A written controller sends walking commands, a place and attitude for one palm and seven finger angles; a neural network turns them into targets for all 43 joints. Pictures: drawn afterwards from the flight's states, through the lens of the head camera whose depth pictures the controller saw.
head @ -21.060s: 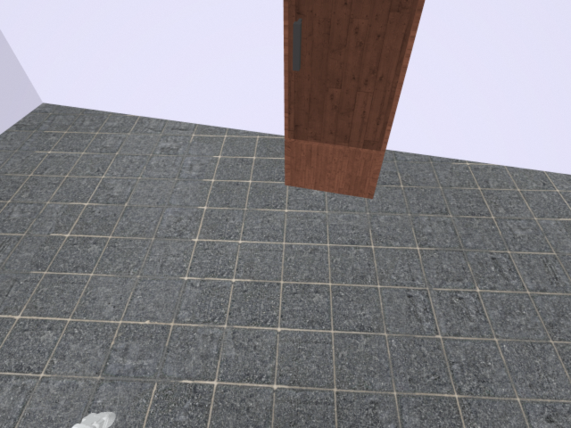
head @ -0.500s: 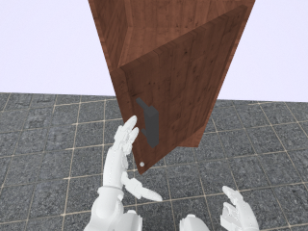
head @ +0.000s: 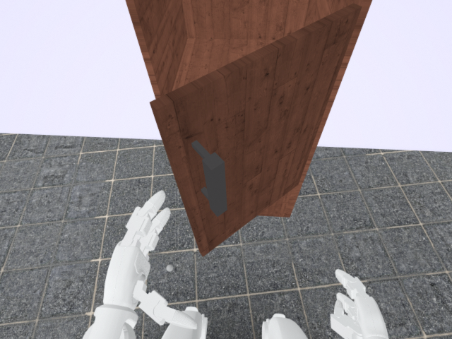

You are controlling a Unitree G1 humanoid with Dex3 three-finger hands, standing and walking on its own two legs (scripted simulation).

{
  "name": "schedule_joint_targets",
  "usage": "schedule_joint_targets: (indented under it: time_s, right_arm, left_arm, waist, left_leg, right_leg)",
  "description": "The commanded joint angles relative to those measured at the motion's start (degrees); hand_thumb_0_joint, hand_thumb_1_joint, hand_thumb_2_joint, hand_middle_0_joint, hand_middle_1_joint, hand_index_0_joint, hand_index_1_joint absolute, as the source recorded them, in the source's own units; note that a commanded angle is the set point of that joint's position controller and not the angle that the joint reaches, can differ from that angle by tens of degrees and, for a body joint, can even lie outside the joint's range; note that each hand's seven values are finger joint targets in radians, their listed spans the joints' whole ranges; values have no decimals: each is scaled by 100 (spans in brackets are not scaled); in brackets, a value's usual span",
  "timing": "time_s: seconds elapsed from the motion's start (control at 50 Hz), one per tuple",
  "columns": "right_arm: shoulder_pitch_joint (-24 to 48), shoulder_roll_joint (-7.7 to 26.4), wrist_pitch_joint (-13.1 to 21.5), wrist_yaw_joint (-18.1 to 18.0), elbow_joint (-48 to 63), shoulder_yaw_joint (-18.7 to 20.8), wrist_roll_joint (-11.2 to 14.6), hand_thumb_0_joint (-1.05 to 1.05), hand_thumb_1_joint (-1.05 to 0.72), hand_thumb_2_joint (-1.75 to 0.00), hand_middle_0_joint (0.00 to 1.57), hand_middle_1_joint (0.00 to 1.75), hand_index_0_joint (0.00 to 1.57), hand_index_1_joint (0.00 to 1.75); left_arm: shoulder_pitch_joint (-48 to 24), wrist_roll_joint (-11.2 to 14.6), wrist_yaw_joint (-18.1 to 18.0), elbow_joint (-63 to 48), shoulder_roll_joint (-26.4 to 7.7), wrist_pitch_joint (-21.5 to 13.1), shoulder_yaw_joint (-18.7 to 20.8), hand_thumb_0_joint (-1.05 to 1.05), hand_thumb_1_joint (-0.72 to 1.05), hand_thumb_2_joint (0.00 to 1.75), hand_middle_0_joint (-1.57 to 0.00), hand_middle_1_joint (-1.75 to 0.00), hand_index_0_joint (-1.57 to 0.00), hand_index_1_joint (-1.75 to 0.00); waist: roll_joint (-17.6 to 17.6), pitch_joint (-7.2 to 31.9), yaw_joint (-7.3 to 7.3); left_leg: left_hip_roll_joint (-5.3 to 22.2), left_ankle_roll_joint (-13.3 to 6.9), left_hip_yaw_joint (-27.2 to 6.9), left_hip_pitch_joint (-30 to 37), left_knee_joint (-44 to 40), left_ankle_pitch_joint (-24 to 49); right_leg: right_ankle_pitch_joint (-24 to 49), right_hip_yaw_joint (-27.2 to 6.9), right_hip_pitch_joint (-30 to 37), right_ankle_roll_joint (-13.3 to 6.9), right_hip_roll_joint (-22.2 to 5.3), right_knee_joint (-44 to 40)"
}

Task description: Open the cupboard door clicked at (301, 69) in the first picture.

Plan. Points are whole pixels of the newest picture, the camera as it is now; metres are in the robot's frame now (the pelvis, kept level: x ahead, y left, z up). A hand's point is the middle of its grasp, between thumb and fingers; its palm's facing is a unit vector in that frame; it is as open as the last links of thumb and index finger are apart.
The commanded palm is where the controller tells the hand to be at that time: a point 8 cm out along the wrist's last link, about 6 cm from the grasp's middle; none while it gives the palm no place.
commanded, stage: draw the hand back to the body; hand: left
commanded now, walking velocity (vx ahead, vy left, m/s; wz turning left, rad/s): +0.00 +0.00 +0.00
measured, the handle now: (209, 180) +0.37 +0.05 +0.06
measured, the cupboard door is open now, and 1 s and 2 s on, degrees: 42 42 42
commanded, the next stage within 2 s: step back with the hand held close in 1.64 s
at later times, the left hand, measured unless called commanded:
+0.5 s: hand (117, 263) +0.21 +0.15 +0.12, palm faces -0.05 -1.00 -0.06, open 16.3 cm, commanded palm +0.18 +0.21 +0.14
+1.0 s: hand (10, 230) +0.22 +0.24 +0.20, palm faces +0.29 -0.87 -0.40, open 12.2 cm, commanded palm +0.17 +0.29 +0.22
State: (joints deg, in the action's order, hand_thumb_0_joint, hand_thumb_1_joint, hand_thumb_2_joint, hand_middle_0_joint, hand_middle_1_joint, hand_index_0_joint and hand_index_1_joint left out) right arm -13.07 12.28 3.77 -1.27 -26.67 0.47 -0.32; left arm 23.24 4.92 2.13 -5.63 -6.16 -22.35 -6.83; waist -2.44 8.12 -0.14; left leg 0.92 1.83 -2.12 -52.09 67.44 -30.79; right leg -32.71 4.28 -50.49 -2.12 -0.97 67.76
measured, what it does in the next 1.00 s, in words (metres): rises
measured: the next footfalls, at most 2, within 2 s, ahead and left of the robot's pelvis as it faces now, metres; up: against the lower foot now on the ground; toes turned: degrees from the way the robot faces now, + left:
none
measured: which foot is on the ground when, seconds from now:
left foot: down 0.00-1.00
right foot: down 0.00-1.00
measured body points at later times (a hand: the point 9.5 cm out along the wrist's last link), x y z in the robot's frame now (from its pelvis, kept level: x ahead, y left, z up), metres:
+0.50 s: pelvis +0.01 +0.01 +0.03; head +0.04 -0.01 +0.48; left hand +0.21 +0.20 +0.13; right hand +0.19 -0.22 -0.04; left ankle +0.02 +0.14 -0.64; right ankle +0.01 -0.10 -0.64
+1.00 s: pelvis +0.03 +0.03 +0.09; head +0.02 +0.00 +0.53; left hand +0.20 +0.29 +0.22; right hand +0.20 -0.19 +0.00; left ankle +0.02 +0.14 -0.64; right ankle +0.00 -0.10 -0.64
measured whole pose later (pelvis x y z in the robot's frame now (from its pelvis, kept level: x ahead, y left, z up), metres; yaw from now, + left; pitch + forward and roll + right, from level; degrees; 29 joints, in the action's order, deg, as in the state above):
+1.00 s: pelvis +0.03 +0.03 +0.09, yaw -1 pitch -1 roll +0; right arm -13.1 12.4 6.7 -7.0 -33.2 -3.1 0.6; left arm 30.6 1.5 -7.4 -21.7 -17.5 -3.1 9.1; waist -4.2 1.4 2.3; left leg 0.0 -0.5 0.2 -14.7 34.5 -19.2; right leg -19.5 2.3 -13.1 0.4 -1.2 33.2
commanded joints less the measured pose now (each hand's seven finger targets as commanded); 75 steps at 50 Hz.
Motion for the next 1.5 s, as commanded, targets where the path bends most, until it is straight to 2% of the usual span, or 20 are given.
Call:
schedule_joint_targets:
  time_s: [0.0,0.04,0.06,0.12,0.14,0.22,0.3,0.44,0.54,0.56,0.58,0.6,0.64,0.68,0.98,1.06,1.22,1.3,1.38,1.48]
  right_arm:
    - [237,547,447,-55,900,216,9,0,-90,-90,20,30,20,30]
    - [261,560,472,-65,914,211,17,0,-90,-90,20,30,20,30]
    - [236,576,479,-73,934,225,24,0,-90,-90,20,30,20,30]
    - [184,566,421,-116,1051,216,70,0,-90,-90,20,30,20,30]
    - [192,515,399,-120,1083,188,92,0,-90,-90,20,30,20,30]
    - [224,546,355,-177,1088,144,161,0,-90,-90,20,30,20,30]
    - [181,617,457,-220,1042,98,157,0,-90,-90,20,30,20,30]
    - [230,632,606,-265,1073,64,216,0,-90,-90,20,30,20,30]
    - [252,620,672,-286,1041,34,267,0,-90,-90,20,30,20,30]
    - [216,656,558,-462,1026,49,199,0,-90,-90,20,30,20,30]
    - [217,534,528,-519,1073,-16,178,0,-90,-90,20,30,20,30]
    - [176,544,498,-533,1004,-44,168,0,-90,-90,20,30,20,30]
    - [241,577,462,-572,938,-63,144,0,-90,-90,20,30,20,30]
    - [303,594,463,-610,875,-86,121,0,-90,-90,20,30,20,30]
    - [751,590,680,-573,233,-108,49,0,-90,-90,20,30,20,30]
    - [795,591,688,-530,117,-70,40,0,-90,-90,20,30,20,30]
    - [893,637,636,-500,-44,15,39,0,-90,-90,20,30,20,30]
    - [882,644,610,-449,-86,38,46,0,-90,-90,20,30,20,30]
    - [923,665,582,-440,-69,70,20,0,-90,-90,20,30,20,30]
    - [943,628,612,-450,-81,58,13,0,-90,-90,20,30,20,30]
  left_arm:
    - [-496,137,125,-1349,-96,-508,43,0,-50,30,-15,-30,-15,-30]
    - [-503,109,120,-1300,-104,-457,20,0,-50,30,-15,-30,-15,-30]
    - [-629,110,96,-1575,-308,-447,161,0,-50,30,-15,-30,-15,-30]
    - [-29,180,42,-1926,-718,-223,631,0,-50,30,-15,-30,-15,-30]
    - [150,225,55,-2025,-619,-128,590,0,-50,30,-15,-30,-15,-30]
    - [327,357,132,-1946,-562,183,635,0,-50,30,-15,-30,-15,-30]
    - [178,478,316,-1982,-653,238,717,0,-50,30,-15,-30,-15,-30]
    - [359,727,587,-2366,-893,339,1074,0,-50,30,-15,-30,-15,-30]
    - [505,863,702,-2634,-1096,542,1372,0,-32,37,-16,-30,-16,-30]
    - [528,50,26,-2914,-2003,850,1560,0,-29,39,-16,-30,-16,-30]
    - [815,-26,-266,-2907,-1497,1085,1342,0,-26,40,-16,-30,-16,-30]
    - [858,-160,-434,-2872,-1305,1251,1124,0,-22,42,-16,-30,-16,-30]
    - [734,-277,-661,-2918,-1431,1427,1222,0,-15,45,-16,-30,-16,-30]
    - [575,-340,-815,-2954,-1543,1506,1350,0,-8,48,-16,-30,-16,-30]
    - [371,-331,-1060,-2902,-2018,1480,2427,0,44,70,-18,-30,-18,-30]
    - [349,-290,-1053,-2880,-2155,1448,2748,0,58,76,-19,-30,-19,-30]
    - [21,-237,-1061,-2889,-2510,1385,3385,0,87,88,-20,-30,-20,-30]
    - [33,-216,-986,-2639,-2121,1413,3056,0,90,90,-20,-30,-20,-30]
    - [-24,-227,-989,-2696,-2293,1402,3180,0,90,90,-20,-30,-20,-30]
    - [-60,-248,-1002,-2973,-2433,1374,3280,0,90,90,-20,-30,-20,-30]
  waist:
    - [577,1328,-174]
    - [480,1262,-160]
    - [397,1444,-116]
    - [368,1700,93]
    - [337,1667,108]
    - [653,1010,-37]
    - [567,613,-137]
    - [226,644,-17]
    - [-33,597,50]
    - [-129,759,274]
    - [-104,430,156]
    - [-191,233,118]
    - [141,117,103]
    - [164,15,103]
    - [-68,-309,298]
    - [63,-393,331]
    - [-110,-434,383]
    - [-64,-656,317]
    - [58,-506,370]
    - [-126,-327,392]
  left_leg:
    - [-246,-226,80,522,-546,1075]
    - [-246,-235,90,502,-547,1038]
    - [-239,-236,86,605,-603,1060]
    - [-256,-254,127,898,-872,1343]
    - [-270,-253,158,983,-960,1446]
    - [-243,-265,126,1156,-1275,1299]
    - [-240,-249,98,1294,-1441,1009]
    - [-228,-255,77,1828,-1791,1345]
    - [-205,-242,53,2149,-2029,1632]
    - [-122,-277,170,2404,-2353,1800]
    - [-131,-278,177,2517,-2458,1778]
    - [-107,-282,170,2606,-2531,1852]
    - [-67,-293,152,2789,-2689,1923]
    - [-52,-292,153,3007,-2892,1866]
    - [-33,-247,231,4182,-4128,2685]
    - [-12,-229,235,4320,-4309,2956]
    - [-7,-236,313,4616,-4516,3129]
    - [4,-239,313,4658,-4619,3055]
    - [-18,-259,315,4701,-4682,2987]
    - [-39,-243,332,4819,-4654,3251]
  right_leg:
    - [1711,-563,950,180,38,-1230]
    - [1548,-566,869,158,51,-1237]
    - [1512,-564,954,149,54,-1240]
    - [1870,-568,1544,137,88,-1403]
    - [2096,-559,1705,159,69,-1461]
    - [1888,-405,1684,208,146,-1812]
    - [1396,-398,1532,225,141,-2068]
    - [1744,-237,1892,185,201,-2182]
    - [2059,-113,2106,176,235,-2265]
    - [2116,-368,2374,103,61,-2586]
    - [2061,-272,2305,126,61,-2711]
    - [2066,-224,2325,143,58,-2770]
    - [2091,-165,2485,167,78,-2948]
    - [2037,-151,2618,175,86,-3134]
    - [2715,-105,4044,167,77,-4215]
    - [2941,-86,4266,173,100,-4380]
    - [3146,-141,4508,162,123,-4695]
    - [3032,-129,4419,195,137,-4778]
    - [3041,-159,4565,187,133,-4826]
    - [3295,-173,4702,178,131,-4819]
